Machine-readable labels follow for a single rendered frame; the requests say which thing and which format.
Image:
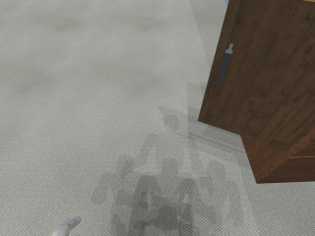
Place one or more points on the left robot hand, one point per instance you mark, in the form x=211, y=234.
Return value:
x=67, y=225

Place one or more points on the cupboard door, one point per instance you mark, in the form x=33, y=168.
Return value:
x=268, y=90

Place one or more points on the handle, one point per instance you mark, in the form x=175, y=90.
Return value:
x=224, y=64

